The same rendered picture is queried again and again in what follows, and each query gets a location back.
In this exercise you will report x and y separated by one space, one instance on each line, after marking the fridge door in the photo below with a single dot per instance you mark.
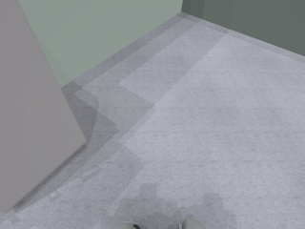
37 128

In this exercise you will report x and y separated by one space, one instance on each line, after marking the right robot thigh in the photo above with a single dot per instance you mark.
190 224

